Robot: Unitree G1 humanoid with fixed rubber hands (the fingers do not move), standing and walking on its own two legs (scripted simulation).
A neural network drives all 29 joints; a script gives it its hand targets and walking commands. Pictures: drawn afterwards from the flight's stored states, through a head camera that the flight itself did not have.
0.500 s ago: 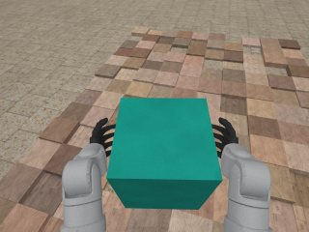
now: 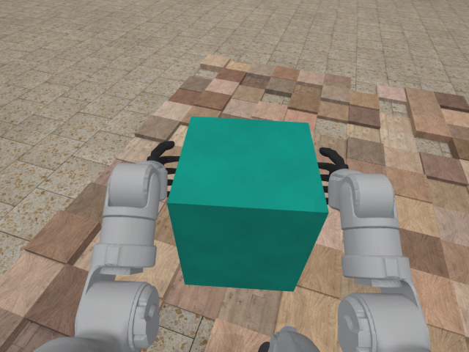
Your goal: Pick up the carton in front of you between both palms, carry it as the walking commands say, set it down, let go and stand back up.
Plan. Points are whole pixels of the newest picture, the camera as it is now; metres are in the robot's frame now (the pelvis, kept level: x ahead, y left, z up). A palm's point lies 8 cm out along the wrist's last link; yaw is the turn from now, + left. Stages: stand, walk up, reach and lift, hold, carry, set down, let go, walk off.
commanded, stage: carry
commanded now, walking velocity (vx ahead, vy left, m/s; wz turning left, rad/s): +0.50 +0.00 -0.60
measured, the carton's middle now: (244, 206) +0.36 +0.01 +0.06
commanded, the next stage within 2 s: none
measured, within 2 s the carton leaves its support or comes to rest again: neither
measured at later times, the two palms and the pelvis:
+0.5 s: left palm (234, 69) +0.77 +0.05 +0.13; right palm (348, 91) +0.69 -0.24 +0.13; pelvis +0.37 +0.01 -0.01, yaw -18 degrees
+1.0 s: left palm (306, 46) +1.05 -0.19 +0.10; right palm (394, 73) +0.88 -0.43 +0.10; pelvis +0.67 -0.11 -0.02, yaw -34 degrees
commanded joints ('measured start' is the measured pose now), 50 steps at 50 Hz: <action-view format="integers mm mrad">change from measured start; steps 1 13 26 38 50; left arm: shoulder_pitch -774 -917 -665 -699 -615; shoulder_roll -1080 -1253 -1039 -1175 -1143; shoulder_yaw -521 -559 -633 -628 -578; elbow -9 -257 -238 -193 -77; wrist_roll -421 -516 -418 -400 -355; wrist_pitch -48 -56 20 -17 -51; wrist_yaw -212 -202 -212 -182 -198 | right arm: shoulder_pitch -753 -829 -673 -738 -758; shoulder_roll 963 1100 956 1075 1088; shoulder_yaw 490 469 605 606 603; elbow -30 -176 -254 -267 -199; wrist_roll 403 389 383 456 458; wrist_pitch -50 -20 34 -13 -44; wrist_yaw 215 183 210 252 262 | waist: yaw -3 30 -50 -75 70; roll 188 44 64 211 53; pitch -187 -438 -484 -395 -471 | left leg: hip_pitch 80 -767 159 243 -448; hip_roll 256 135 322 415 216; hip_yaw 15 -189 -249 -207 85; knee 126 846 218 166 890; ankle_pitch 1175 68 1095 622 650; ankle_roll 40 -65 -29 103 -88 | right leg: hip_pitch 207 871 318 -267 1004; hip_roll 101 -140 110 -7 34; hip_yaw -92 444 206 89 216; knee -158 -395 265 591 -309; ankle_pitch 22 353 -179 -307 51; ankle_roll -45 -237 5 35 -178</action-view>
